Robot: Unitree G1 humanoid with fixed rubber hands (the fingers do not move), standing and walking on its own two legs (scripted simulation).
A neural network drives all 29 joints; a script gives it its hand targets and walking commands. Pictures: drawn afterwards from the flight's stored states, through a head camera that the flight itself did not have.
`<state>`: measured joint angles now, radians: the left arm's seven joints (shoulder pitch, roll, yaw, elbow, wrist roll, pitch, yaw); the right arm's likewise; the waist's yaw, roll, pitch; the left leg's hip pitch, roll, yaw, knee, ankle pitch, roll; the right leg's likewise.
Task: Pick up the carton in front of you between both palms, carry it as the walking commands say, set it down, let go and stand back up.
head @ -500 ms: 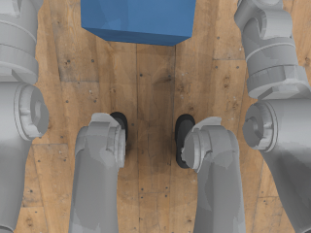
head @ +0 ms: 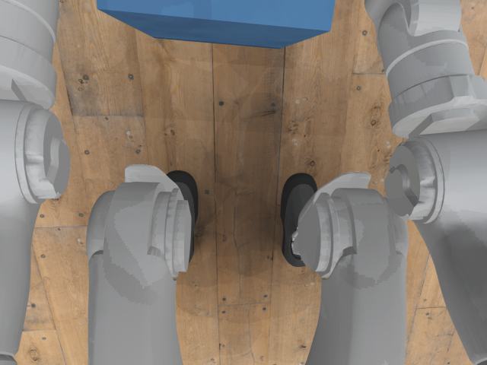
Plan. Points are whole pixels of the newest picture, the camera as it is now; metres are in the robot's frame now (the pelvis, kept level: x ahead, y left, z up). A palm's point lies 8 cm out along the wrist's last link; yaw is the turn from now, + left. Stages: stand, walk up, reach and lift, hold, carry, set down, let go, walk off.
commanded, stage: reach and lift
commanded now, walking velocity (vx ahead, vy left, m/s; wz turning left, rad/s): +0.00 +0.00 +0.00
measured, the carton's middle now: out of the picture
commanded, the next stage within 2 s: none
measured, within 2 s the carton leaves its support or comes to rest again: leaves its support in 0.66 s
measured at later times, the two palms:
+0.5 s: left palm out of the picture +0.56 +0.22 -0.17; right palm out of the picture +0.57 -0.10 -0.17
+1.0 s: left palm out of the picture +0.50 +0.22 +0.01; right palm out of the picture +0.52 -0.08 +0.01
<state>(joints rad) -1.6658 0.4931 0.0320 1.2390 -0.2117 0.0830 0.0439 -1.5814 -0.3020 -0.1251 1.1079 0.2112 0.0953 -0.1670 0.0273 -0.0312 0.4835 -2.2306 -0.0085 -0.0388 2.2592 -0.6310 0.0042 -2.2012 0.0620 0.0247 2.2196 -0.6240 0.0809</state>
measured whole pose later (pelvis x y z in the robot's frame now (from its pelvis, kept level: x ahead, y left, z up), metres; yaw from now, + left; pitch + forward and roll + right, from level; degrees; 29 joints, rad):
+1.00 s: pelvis -0.01 -0.02 +0.08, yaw +4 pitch +41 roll -3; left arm -1.29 0.18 0.41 0.89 0.19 0.39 0.01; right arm -1.24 0.01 -0.55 0.80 -0.21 0.35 -0.13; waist 0.02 -0.03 -0.02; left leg -2.15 -0.08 -0.08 1.94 -0.50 -0.04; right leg -2.11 0.07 0.05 1.93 -0.54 0.07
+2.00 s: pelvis +0.05 -0.02 +0.32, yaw +5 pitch +24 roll +0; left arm -0.56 -0.10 0.37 0.56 0.24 0.40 0.01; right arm -0.54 0.15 -0.39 0.54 -0.22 0.39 -0.05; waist 0.01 -0.02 -0.19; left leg -1.08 -0.04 -0.07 1.06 -0.39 -0.02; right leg -1.07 0.04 0.08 1.07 -0.41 0.03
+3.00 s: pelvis +0.08 -0.01 +0.41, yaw +6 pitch -4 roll +0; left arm -0.32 -0.17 0.29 0.35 0.30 0.63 -0.01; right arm -0.32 0.17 -0.29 0.35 -0.30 0.62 0.02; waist 0.00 0.00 0.02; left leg -0.17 -0.02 -0.08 0.44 -0.20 -0.01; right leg -0.15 0.01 0.08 0.44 -0.22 0.02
